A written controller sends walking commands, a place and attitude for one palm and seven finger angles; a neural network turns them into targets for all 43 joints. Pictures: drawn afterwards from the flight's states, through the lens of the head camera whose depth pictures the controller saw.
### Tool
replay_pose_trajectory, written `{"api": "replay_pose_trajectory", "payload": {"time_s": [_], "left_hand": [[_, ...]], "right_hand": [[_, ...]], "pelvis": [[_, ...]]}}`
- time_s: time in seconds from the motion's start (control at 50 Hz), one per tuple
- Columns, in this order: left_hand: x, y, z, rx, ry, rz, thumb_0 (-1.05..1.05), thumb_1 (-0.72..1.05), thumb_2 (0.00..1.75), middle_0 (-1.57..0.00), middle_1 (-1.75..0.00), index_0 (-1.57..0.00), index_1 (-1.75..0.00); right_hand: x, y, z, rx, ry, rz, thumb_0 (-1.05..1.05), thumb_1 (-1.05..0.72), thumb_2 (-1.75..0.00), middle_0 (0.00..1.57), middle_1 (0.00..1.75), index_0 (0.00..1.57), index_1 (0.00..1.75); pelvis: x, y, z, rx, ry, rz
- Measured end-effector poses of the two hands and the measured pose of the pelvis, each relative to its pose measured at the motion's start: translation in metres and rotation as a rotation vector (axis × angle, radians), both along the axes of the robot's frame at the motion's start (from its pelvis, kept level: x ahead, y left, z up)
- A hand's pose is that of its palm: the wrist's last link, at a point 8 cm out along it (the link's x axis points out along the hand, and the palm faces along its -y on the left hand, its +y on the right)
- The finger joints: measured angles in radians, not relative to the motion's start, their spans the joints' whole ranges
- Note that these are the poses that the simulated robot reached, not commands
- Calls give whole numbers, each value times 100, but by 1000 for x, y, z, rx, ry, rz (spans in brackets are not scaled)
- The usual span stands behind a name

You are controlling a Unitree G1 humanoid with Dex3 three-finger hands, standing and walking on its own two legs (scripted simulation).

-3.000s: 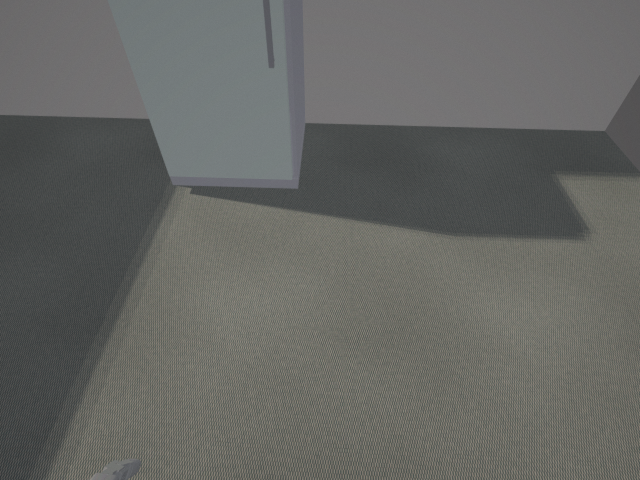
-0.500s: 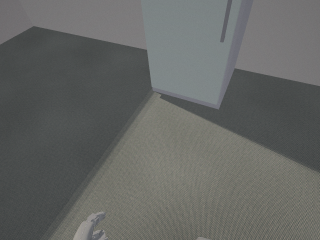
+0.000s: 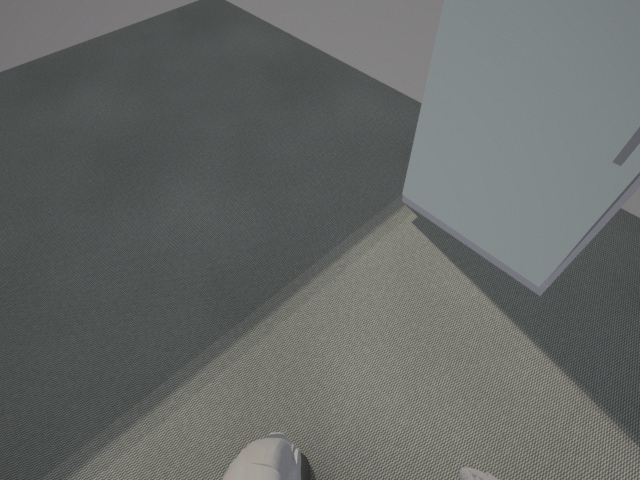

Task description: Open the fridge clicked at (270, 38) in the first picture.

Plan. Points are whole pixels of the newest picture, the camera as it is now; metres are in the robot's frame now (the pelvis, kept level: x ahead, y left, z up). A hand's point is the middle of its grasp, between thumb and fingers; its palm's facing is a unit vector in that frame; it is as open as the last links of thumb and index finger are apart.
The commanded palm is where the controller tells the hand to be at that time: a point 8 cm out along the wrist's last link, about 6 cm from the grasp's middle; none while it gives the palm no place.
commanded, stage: walk to a spot facing it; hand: right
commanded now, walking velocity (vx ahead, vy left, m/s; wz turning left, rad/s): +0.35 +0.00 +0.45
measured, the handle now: out of the picture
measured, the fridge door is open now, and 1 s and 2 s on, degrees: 0 0 0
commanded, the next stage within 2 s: turn to face it in 0.70 s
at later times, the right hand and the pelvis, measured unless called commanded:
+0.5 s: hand (475, 420) +0.25 -0.20 -0.17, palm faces -0.08 +0.97 -0.21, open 7.3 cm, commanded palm none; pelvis +0.26 +0.00 +0.00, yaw +11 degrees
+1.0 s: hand (397, 232) +0.58 -0.07 -0.15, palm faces -0.39 +0.88 -0.26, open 7.4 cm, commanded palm none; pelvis +0.40 +0.06 -0.01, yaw +22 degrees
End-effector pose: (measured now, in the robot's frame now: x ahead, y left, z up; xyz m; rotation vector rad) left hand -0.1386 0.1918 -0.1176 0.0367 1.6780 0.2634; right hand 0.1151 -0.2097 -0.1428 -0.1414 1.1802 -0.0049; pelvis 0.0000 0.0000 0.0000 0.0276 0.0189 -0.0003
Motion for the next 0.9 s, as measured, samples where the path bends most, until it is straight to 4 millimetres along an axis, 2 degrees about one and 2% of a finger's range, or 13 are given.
{"api": "replay_pose_trajectory", "payload": {"time_s": [0.06, 0.1, 0.14, 0.24, 0.34, 0.42, 0.52, 0.56, 0.6, 0.66, 0.7, 0.8, 0.9], "left_hand": [[20, -2, -9, -36, 49, 49, 0, 91, 90, -20, -30, -20, -30], [48, 4, -16, -44, 40, 67, 0, 91, 90, -20, -30, -20, -30], [92, 15, -21, -30, -26, 64, 1, 91, 90, -20, -30, -20, -30], [235, 49, -18, 36, -311, 9, 1, 91, 90, -20, -30, -20, -30], [348, 77, -4, 99, -496, -37, 2, 95, 90, -20, -30, -20, -30], [424, 76, 2, 104, -562, -97, 1, 94, 90, -19, -30, -20, -30], [504, 57, -1, 123, -623, -139, 0, 92, 90, -19, -30, -20, -30], [517, 49, 2, 127, -643, -122, 0, 92, 90, -20, -30, -20, -30], [518, 44, 6, 131, -641, -79, 0, 91, 90, -20, -30, -20, -30], [504, 37, 8, 130, -586, -6, 0, 91, 90, -20, -30, -20, -30], [493, 43, 10, 164, -555, 72, -2, 94, 90, -20, -30, -21, -30], [461, 63, 3, 181, -429, 159, -3, 95, 90, -20, -30, -21, -30], [434, 78, -21, 143, -331, 257, -1, 93, 90, -20, -30, -20, -30]], "right_hand": [[50, 17, -7, -1, -52, 33, 1, -91, -90, 20, 30, 20, 30], [71, 22, -9, -9, -75, 27, 0, -90, -90, 20, 30, 20, 30], [80, 22, -5, -23, -58, 13, 0, -90, -89, 20, 30, 20, 30], [91, 0, 13, -115, 21, 3, -1, -93, -89, 20, 30, 21, 30], [104, -19, 23, -154, 115, 7, -1, -92, -89, 20, 30, 20, 30], [118, -27, 18, -144, 178, -14, 0, -91, -89, 20, 30, 20, 30], [145, -37, -4, -109, 271, -31, 0, -91, -89, 20, 30, 20, 30], [166, -39, -7, -101, 293, -8, 0, -91, -89, 20, 30, 20, 30], [196, -40, -5, -97, 284, 31, 1, -91, -89, 20, 30, 20, 30], [254, -35, 1, -90, 219, 87, 1, -91, -89, 20, 30, 20, 30], [294, -28, 6, -89, 160, 120, 1, -91, -89, 20, 30, 20, 30], [384, 3, 18, -93, 34, 207, 1, -91, -90, 20, 30, 20, 30], [451, 50, 25, -128, -63, 322, 0, -91, -90, 20, 30, 20, 30]], "pelvis": [[38, 12, -11, -11, -1, 30], [59, 19, -15, -13, -5, 58], [78, 23, -10, -14, -19, 73], [124, 25, 6, -20, -13, 114], [172, 17, 11, -23, 3, 140], [213, 9, 9, -20, 7, 158], [271, -6, -6, -19, -6, 201], [288, -9, -5, -21, -21, 236], [304, -10, -1, -16, -32, 268], [323, -8, 8, -10, -42, 296], [334, -6, 11, -10, -42, 319], [357, 7, 12, -24, -39, 375], [379, 34, 2, -43, -39, 409]]}}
